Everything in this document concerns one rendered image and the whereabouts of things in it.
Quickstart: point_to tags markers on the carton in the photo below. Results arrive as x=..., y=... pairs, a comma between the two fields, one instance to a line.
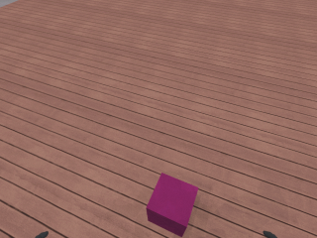
x=171, y=204

